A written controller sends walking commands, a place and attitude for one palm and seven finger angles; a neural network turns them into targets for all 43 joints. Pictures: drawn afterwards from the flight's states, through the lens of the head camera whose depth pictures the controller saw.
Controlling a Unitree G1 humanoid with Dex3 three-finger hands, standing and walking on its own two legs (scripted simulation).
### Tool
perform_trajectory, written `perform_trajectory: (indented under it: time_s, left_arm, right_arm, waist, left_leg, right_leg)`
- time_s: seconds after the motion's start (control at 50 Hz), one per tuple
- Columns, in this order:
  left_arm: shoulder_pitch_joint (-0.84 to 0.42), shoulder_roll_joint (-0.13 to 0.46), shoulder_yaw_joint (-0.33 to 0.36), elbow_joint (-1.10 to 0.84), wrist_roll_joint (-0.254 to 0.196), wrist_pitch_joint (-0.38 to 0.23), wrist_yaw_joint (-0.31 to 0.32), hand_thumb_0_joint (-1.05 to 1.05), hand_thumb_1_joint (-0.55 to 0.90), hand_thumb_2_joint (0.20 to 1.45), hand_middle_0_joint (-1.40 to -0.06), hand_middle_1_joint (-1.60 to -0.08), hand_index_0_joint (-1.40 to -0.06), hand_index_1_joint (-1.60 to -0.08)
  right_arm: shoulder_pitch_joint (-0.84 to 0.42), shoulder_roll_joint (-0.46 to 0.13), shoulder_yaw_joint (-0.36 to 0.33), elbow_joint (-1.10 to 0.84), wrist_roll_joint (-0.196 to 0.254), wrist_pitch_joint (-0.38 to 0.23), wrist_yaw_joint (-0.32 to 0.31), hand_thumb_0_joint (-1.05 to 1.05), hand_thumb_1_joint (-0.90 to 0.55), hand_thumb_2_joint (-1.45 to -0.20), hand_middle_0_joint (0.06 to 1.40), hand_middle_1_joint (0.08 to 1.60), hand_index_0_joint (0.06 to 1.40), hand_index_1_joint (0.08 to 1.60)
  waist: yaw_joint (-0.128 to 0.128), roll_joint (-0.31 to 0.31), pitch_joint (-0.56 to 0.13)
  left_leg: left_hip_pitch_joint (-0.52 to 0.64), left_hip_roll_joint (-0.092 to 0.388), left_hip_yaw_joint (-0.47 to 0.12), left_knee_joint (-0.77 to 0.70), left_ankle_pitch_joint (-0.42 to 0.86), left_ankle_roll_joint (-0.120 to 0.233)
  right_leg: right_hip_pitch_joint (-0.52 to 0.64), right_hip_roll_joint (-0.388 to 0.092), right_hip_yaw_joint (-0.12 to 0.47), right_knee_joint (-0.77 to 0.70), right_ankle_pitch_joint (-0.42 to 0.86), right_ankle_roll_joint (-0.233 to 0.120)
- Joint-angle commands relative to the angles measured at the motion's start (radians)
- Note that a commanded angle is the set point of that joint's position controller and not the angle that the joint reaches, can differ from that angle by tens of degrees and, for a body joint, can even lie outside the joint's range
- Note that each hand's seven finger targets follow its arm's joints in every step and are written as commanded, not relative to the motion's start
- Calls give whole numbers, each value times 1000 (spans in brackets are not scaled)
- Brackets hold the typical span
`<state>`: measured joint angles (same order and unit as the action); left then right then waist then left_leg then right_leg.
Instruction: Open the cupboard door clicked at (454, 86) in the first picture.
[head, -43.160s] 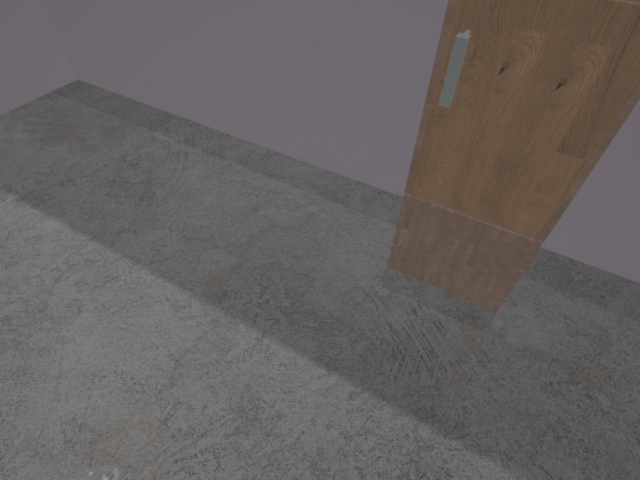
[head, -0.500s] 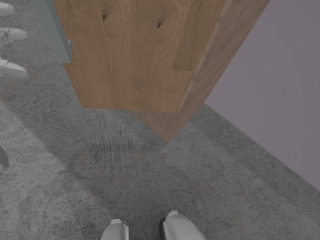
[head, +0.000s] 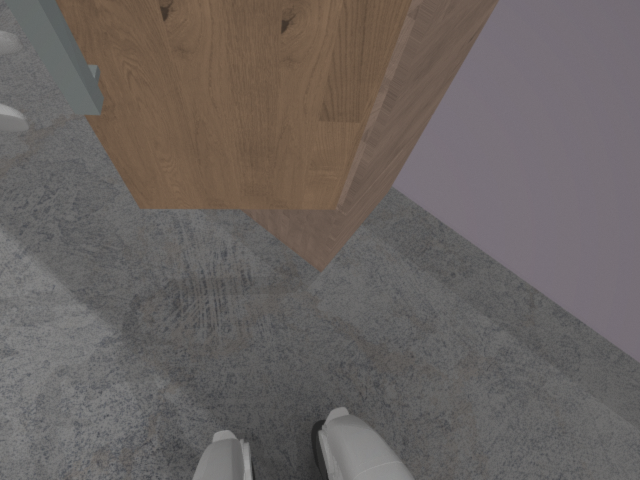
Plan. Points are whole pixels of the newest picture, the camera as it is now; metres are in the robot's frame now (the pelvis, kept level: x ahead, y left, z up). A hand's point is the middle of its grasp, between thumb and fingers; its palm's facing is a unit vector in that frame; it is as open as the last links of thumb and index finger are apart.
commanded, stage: move the hooked fingers beside the handle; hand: left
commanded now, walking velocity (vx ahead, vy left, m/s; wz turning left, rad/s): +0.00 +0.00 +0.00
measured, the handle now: (61, 31) +0.58 +0.19 +0.13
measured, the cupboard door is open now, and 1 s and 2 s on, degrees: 42 42 42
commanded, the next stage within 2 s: slide the fingers in behind the handle in 0.08 s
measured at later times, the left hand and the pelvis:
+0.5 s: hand out of the picture +0.54 +0.25 +0.12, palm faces -0.08 -1.00 +0.00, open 14.0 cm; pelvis +0.01 +0.01 +0.00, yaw +1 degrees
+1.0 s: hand (34, 76) +0.53 +0.21 +0.13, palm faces -0.09 -1.00 +0.00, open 14.0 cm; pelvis +0.00 +0.00 +0.00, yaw +1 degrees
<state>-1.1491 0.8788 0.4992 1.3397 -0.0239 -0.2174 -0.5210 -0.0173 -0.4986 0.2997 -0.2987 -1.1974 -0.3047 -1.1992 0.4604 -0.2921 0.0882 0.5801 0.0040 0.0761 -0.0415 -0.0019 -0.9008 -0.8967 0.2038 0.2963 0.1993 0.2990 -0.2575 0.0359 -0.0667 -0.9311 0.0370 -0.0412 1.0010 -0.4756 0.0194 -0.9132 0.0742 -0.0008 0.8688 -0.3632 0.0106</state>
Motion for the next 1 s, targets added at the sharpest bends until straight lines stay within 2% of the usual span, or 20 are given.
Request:
perform_trajectory:
  time_s: [0.0,0.04,0.06,0.14,0.18,0.22,0.28,0.32,0.34,0.48,0.54,0.56,0.6,0.66,0.7,0.82,0.86,0.9,0.94,0.98]
  left_arm:
    - [-421,338,24,-203,-33,-51,-9,0,-500,300,-300,-1200,-300,-1200]
    - [-448,315,13,-229,-44,-61,-19,0,-500,300,-300,-1200,-300,-1200]
    - [-425,324,24,-216,-45,-63,-23,0,-500,300,-300,-1200,-300,-1200]
    - [-451,246,-23,-226,-64,-58,-38,0,-500,300,-300,-1200,-300,-1200]
    - [-415,267,-3,-215,-60,-51,-36,0,-500,300,-300,-1200,-300,-1200]
    - [-448,178,-58,-250,-68,-51,-29,0,-500,300,-300,-1200,-300,-1200]
    - [-422,217,-11,-260,-71,-52,-12,0,-500,300,-300,-1200,-300,-1200]
    - [-440,158,-44,-300,-77,-59,1,0,-500,300,-300,-1200,-300,-1200]
    - [-436,182,-27,-300,-71,-60,8,0,-500,300,-300,-1200,-300,-1200]
    - [-431,114,-64,-300,-66,-65,50,0,-500,300,-300,-1200,-300,-1200]
    - [-423,157,-20,-326,-68,-80,60,0,-500,300,-300,-1200,-300,-1200]
    - [-409,118,-44,-322,-70,-83,58,0,-500,300,-300,-1200,-300,-1200]
    - [-365,105,-42,-292,-75,-76,59,0,-500,300,-300,-1200,-300,-1200]
    - [-378,83,-56,-297,-78,-78,61,0,-500,300,-300,-1200,-300,-1200]
    - [-363,115,-31,-312,-79,-82,65,0,-500,300,-300,-1200,-300,-1200]
    - [-394,33,-78,-312,-90,-93,76,0,-500,300,-300,-1200,-300,-1200]
    - [-410,60,-65,-294,-83,-94,86,0,-500,300,-300,-1200,-300,-1200]
    - [-401,28,-84,-280,-78,-89,95,0,-500,300,-300,-1200,-300,-1200]
    - [-423,70,-53,-296,-76,-99,105,0,-500,300,-300,-1200,-300,-1200]
    - [-422,73,-56,-285,-68,-99,112,0,-500,300,-300,-1200,-300,-1200]
  right_arm:
    - [191,-208,-71,-35,3,-2,-21,0,-900,-900,200,300,200,300]
    - [198,-208,-75,-26,2,-4,-23,0,-900,-900,200,300,200,300]
    - [205,-210,-76,-23,1,-3,-24,0,-900,-900,200,300,200,300]
    - [205,-207,-78,-9,-1,-6,-20,0,-900,-900,200,300,200,300]
    - [210,-209,-78,-8,-3,-4,-20,0,-900,-900,200,300,200,300]
    - [209,-201,-82,-6,-6,-8,-17,0,-900,-900,200,300,200,300]
    - [210,-206,-86,-4,-9,-6,-11,0,-900,-900,200,300,200,300]
    - [205,-198,-89,-8,-11,-8,-8,0,-900,-900,200,300,200,300]
    - [202,-201,-90,-5,-12,-6,-4,0,-900,-900,200,300,200,300]
    - [186,-194,-93,-13,-9,-5,3,0,-900,-900,200,300,200,300]
    - [187,-194,-94,-17,-12,-6,6,0,-900,-900,200,300,200,300]
    - [185,-189,-96,-17,-12,-7,9,0,-900,-900,200,300,200,300]
    - [182,-191,-96,-23,-10,-5,11,0,-900,-900,200,300,200,300]
    - [179,-188,-97,-21,-8,-6,10,0,-900,-900,200,300,200,300]
    - [177,-190,-97,-27,-9,-6,11,0,-900,-900,200,300,200,300]
    - [173,-183,-98,-22,-9,-13,9,0,-900,-900,200,300,200,300]
    - [175,-187,-97,-13,-8,-15,7,0,-900,-900,200,300,200,300]
    - [173,-183,-97,-13,-8,-21,9,0,-900,-900,200,300,200,300]
    - [178,-185,-98,-10,-10,-24,7,0,-900,-900,200,300,200,300]
    - [176,-182,-96,-12,-10,-27,8,0,-900,-900,200,300,200,300]
  waist:
    - [23,163,-477]
    - [14,194,-516]
    - [20,177,-518]
    - [7,231,-520]
    - [20,210,-514]
    - [6,242,-505]
    - [24,228,-538]
    - [21,257,-529]
    - [29,260,-541]
    - [18,224,-498]
    - [37,236,-554]
    - [36,229,-548]
    - [37,169,-517]
    - [33,186,-505]
    - [47,169,-514]
    - [30,159,-479]
    - [26,131,-472]
    - [25,143,-464]
    - [30,148,-505]
    - [31,137,-491]
  left_leg:
    - [300,-8,2,-95,419,20]
    - [365,-4,-8,-92,470,15]
    - [371,-3,-12,-90,481,13]
    - [443,1,-23,-89,525,4]
    - [433,1,-25,-87,539,4]
    - [478,1,-31,-90,567,0]
    - [492,3,-35,-87,594,-5]
    - [523,3,-40,-90,638,-12]
    - [532,5,-42,-88,644,-17]
    - [505,2,-35,-99,591,-11]
    - [525,1,-38,-96,645,-15]
    - [529,0,-38,-95,650,-17]
    - [485,-1,-28,-101,605,-6]
    - [490,-3,-26,-103,599,-6]
    - [464,-6,-22,-112,571,-3]
    - [454,-11,-22,-117,522,2]
    - [428,-10,-22,-118,484,5]
    - [423,-13,-17,-120,463,6]
    - [428,-14,-16,-115,470,7]
    - [399,-17,-13,-116,453,9]
  right_leg:
    - [261,3,-24,-76,316,-25]
    - [234,4,-29,-71,333,-27]
    - [232,5,-31,-71,331,-28]
    - [166,7,-42,-72,322,-30]
    - [174,6,-44,-69,328,-32]
    - [130,7,-51,-72,319,-35]
    - [155,7,-51,-70,337,-35]
    - [136,8,-58,-67,341,-38]
    - [140,7,-56,-69,341,-36]
    - [147,4,-54,-76,329,-32]
    - [188,4,-50,-64,372,-36]
    - [185,4,-51,-65,372,-35]
    - [210,6,-50,-71,372,-33]
    - [196,3,-48,-72,369,-33]
    - [239,2,-44,-72,374,-34]
    - [216,0,-44,-75,342,-37]
    - [222,-3,-37,-78,328,-32]
    - [215,-4,-37,-82,316,-32]
    - [236,-5,-31,-77,327,-32]
    - [251,-7,-28,-76,328,-31]
